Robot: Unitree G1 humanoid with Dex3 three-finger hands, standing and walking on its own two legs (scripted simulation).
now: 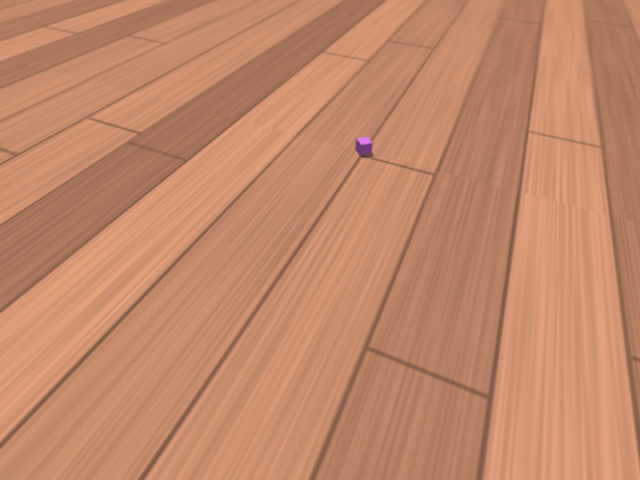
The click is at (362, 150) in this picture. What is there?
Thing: cube
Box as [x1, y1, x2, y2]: [355, 137, 372, 155]
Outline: 367,137 356,139 355,149 360,155 371,152 372,143
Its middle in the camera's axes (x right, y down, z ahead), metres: +0.27 -0.53 +2.26
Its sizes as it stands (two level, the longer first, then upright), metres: 0.072 0.072 0.072
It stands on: the floor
